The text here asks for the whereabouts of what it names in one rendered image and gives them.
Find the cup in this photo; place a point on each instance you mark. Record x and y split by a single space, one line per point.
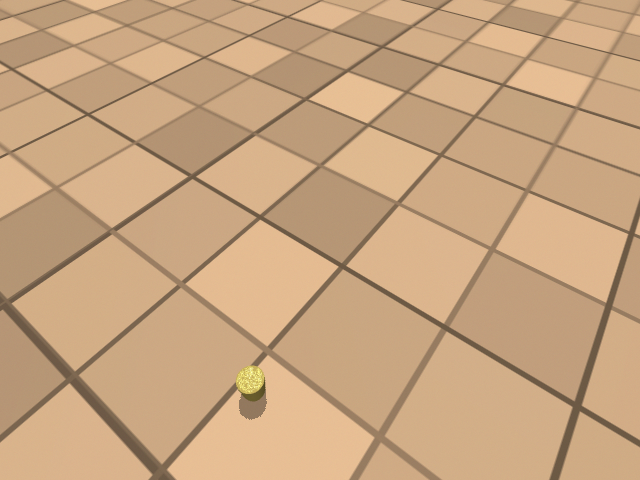
250 381

